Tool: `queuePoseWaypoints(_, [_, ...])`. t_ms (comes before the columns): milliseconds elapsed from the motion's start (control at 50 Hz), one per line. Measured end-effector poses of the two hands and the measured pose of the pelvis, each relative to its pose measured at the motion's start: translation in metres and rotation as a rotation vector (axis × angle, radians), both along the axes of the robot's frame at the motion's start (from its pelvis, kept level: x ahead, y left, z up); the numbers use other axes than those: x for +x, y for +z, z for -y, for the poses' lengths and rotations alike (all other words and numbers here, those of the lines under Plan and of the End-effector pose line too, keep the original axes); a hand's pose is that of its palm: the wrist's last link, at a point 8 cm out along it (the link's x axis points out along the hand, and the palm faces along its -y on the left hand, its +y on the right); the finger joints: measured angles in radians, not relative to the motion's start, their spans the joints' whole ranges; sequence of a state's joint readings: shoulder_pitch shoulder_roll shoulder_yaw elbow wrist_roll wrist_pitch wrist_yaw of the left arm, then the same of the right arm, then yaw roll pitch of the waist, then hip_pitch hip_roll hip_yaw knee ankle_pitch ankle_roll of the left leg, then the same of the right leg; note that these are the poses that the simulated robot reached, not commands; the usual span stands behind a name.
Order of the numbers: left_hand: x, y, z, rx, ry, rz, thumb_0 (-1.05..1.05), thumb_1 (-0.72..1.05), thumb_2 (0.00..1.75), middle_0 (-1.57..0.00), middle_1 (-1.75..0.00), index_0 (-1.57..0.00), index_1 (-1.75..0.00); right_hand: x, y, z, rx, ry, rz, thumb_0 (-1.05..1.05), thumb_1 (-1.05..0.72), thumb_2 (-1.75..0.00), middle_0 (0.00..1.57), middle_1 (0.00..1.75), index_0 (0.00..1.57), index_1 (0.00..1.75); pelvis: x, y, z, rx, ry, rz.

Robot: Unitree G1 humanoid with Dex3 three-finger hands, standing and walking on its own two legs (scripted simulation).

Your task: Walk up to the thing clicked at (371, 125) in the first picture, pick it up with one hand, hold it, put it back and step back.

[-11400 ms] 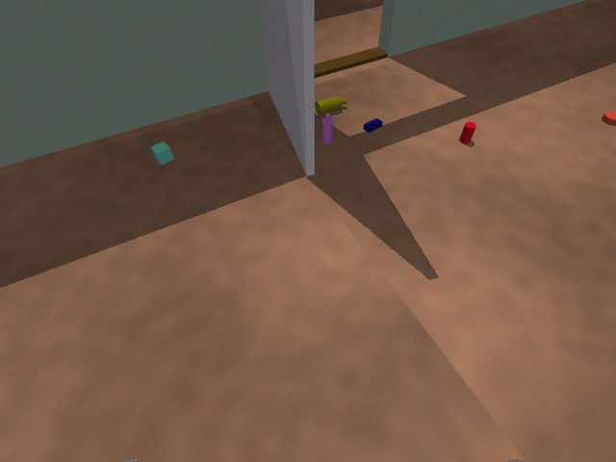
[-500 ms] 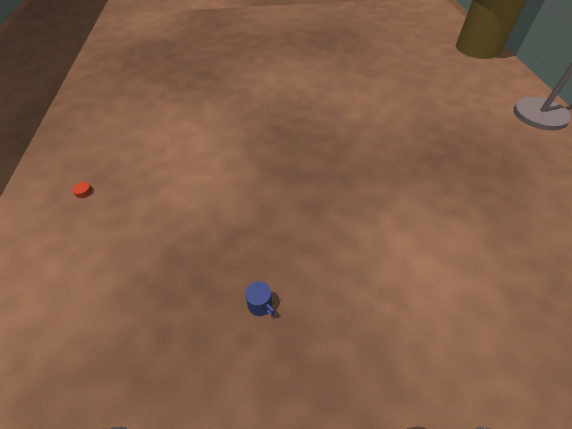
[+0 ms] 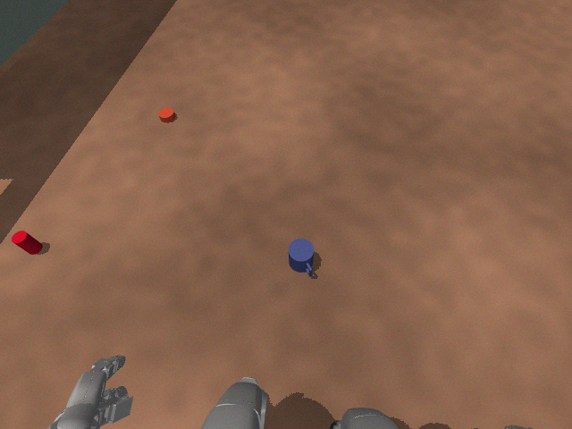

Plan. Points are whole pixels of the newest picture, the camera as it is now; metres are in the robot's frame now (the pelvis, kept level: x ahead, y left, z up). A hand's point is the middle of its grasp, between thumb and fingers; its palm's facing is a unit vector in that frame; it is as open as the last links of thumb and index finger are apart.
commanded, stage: walk up
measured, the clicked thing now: out of the picture +0.50 +1.46 -0.75
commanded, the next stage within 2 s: none
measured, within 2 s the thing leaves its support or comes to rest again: neither
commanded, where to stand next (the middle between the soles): +0.09 +0.04 m, yaw +83 degrees
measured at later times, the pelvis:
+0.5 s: pelvis +0.03 -0.01 +0.00, yaw +27 degrees
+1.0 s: pelvis +0.06 -0.05 -0.01, yaw +53 degrees
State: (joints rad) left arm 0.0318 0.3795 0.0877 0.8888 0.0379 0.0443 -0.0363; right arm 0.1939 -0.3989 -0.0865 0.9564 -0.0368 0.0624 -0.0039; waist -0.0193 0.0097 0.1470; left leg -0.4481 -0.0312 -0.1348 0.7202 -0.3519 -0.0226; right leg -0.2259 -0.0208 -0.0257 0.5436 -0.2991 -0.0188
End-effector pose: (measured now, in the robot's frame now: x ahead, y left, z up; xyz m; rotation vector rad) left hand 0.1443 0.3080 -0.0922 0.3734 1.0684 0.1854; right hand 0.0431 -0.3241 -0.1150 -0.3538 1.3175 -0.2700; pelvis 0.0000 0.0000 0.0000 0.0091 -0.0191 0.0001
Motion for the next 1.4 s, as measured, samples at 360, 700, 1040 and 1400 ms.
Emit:
queuePoseWaypoints(360, [-0.135, -0.039, -0.017, -0.086, 0.373, -0.026, 0.01, 0.91, 0.90, -0.20, -0.30, -0.21, -0.30, 0.164, 0.031, -0.051, -0.013, 0.478, 0.170, 0.01, -0.91, -0.90, 0.20, 0.30, 0.21, 0.30, 0.016, -0.012, 0.002, 0.010, 0.357, 0.020])
queuePoseWaypoints(700, [-0.215, 0.015, 0.048, 0.087, 0.705, 0.022, 0.01, 0.91, 0.90, -0.20, -0.30, -0.21, -0.30, 0.298, 0.006, -0.107, 0.142, 0.842, 0.232, 0.01, -0.90, -0.90, 0.20, 0.30, 0.21, 0.30, 0.053, -0.009, 0.054, 0.017, 0.671, 0.012])
queuePoseWaypoints(1040, [-0.330, -0.002, 0.113, 0.043, 0.984, -0.045, 0.01, 0.90, 0.90, -0.21, -0.30, -0.21, -0.30, 0.327, 0.013, -0.167, 0.093, 1.112, 0.131, 0.01, -0.91, -0.90, 0.20, 0.30, 0.21, 0.30, 0.056, -0.013, 0.049, 0.002, 0.954, 0.006])
queuePoseWaypoints(1400, [-0.341, -0.019, 0.133, 0.013, 1.182, -0.020, 0.01, 0.90, 0.90, -0.21, -0.30, -0.21, -0.30, 0.350, 0.015, -0.255, 0.120, 1.323, 0.224, 0.01, -0.90, -0.90, 0.21, 0.30, 0.21, 0.30, 0.063, -0.019, 0.029, -0.004, 1.178, 0.000])
